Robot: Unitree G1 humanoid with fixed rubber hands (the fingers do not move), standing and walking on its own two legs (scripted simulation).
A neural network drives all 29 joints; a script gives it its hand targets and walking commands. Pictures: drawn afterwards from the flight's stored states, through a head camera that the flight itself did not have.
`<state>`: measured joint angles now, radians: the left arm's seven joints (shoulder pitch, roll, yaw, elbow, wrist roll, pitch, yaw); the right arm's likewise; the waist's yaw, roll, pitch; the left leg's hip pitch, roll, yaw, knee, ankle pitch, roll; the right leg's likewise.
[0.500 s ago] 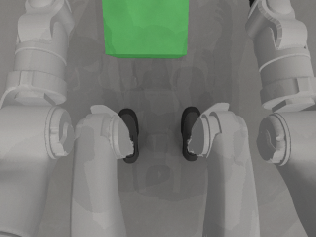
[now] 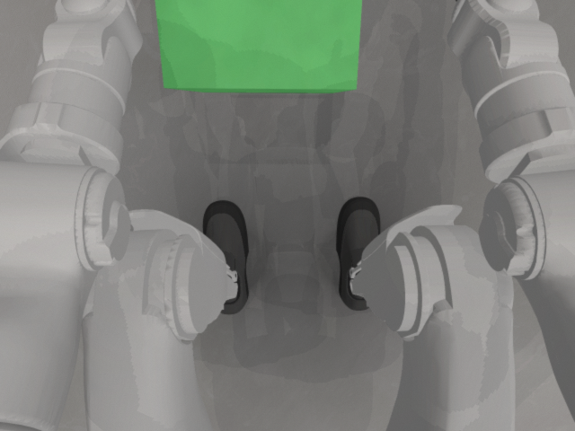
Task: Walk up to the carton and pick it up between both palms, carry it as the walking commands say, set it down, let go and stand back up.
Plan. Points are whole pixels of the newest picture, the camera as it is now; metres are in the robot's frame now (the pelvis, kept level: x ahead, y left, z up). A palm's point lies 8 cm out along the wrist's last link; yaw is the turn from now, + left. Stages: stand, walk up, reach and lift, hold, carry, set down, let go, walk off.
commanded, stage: reach and lift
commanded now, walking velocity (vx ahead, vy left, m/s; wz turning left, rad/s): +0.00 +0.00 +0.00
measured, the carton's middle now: out of the picture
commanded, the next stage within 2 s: none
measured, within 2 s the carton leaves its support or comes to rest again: leaves its support in 1.74 s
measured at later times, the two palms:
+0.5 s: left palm out of the picture +0.56 +0.19 -0.21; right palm out of the picture +0.55 -0.18 -0.21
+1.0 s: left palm out of the picture +0.56 +0.18 -0.21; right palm out of the picture +0.56 -0.12 -0.21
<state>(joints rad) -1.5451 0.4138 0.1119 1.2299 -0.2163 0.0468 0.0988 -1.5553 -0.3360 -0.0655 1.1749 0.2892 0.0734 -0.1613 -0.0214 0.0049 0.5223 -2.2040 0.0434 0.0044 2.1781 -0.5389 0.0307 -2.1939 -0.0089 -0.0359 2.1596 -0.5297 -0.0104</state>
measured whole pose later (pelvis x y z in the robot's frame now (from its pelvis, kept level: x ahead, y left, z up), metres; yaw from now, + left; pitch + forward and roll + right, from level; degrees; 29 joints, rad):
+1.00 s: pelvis +0.01 +0.00 -0.01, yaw +0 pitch +33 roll -1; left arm -1.58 0.42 0.02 1.25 -0.25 0.01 0.06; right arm -1.65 -0.26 -0.02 1.26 0.19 0.03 -0.11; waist -0.02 0.00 0.52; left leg -2.25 0.04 0.00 2.23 -0.56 0.03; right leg -2.24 -0.01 -0.04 2.21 -0.55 -0.01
